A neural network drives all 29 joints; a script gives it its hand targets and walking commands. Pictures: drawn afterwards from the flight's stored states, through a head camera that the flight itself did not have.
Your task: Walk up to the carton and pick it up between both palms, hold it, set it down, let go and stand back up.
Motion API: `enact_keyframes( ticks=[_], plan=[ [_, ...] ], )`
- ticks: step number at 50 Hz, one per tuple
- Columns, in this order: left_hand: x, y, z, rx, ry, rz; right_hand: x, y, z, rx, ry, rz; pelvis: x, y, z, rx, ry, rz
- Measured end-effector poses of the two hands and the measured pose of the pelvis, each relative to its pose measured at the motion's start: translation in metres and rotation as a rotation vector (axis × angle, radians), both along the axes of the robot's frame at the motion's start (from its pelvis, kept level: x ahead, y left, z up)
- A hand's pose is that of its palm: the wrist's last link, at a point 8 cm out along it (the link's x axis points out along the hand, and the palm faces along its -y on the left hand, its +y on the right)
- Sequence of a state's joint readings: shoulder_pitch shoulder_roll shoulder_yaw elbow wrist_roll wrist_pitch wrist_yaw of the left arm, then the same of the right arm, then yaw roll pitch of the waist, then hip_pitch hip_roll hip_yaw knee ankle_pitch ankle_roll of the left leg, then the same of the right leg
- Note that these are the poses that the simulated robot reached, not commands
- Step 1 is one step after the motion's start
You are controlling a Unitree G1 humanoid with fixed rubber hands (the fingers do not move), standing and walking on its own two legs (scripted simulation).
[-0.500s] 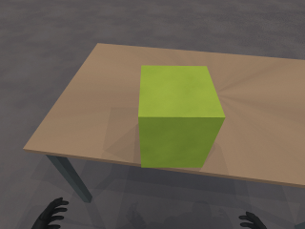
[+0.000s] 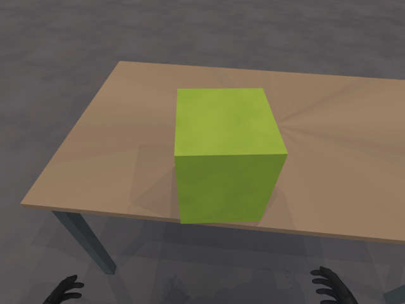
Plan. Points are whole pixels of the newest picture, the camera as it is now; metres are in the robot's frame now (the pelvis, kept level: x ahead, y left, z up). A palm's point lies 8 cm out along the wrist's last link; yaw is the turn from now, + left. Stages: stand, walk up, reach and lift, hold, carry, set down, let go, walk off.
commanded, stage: reach and lift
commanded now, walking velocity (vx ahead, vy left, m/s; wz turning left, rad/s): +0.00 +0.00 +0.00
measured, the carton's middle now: (220, 157) +0.44 -0.03 +0.04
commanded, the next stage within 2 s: none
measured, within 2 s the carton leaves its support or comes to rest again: neither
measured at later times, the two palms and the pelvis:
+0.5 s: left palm (80, 279) +0.19 +0.24 -0.04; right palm out of the picture +0.14 -0.29 -0.03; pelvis +0.00 -0.01 +0.01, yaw -4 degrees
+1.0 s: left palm (99, 252) +0.23 +0.21 -0.01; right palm (350, 281) +0.18 -0.26 +0.00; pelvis +0.02 +0.00 +0.01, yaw -5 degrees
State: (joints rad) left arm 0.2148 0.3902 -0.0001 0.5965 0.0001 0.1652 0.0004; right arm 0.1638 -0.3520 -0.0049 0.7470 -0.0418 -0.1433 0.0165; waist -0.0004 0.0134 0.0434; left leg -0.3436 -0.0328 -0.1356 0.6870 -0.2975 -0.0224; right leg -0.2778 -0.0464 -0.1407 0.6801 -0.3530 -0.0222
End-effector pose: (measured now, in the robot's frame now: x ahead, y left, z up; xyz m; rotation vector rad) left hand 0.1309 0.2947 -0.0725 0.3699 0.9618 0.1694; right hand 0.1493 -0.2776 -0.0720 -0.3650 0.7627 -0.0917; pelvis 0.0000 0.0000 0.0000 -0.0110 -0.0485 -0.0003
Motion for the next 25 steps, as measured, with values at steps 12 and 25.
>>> enact_keyframes(
  ticks=[12,25],
  plan=[
    [0.052,-0.038,0.036,-0.018,-0.180,-0.090,0.004,-0.017,0.026,0.023,-0.152,-0.017,0.007,-0.011,0.008,0.008,-0.087,-0.069],
    [0.058,-0.051,0.033,-0.066,-0.264,-0.095,-0.004,-0.008,0.037,0.021,-0.166,-0.025,0.004,-0.009,0.010,0.009,-0.099,-0.074]
  ],
)
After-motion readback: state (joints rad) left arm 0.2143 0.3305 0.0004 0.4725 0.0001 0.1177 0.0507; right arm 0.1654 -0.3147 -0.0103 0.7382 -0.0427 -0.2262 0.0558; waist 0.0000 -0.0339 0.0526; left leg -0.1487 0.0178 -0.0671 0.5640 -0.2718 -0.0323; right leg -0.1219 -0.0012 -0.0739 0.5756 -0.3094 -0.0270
